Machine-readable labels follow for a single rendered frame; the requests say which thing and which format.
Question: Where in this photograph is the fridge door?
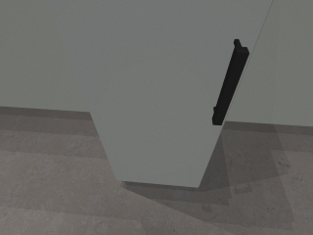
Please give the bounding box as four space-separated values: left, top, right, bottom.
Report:
46 0 273 188

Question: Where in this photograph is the handle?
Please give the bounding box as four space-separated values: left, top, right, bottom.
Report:
212 39 249 125

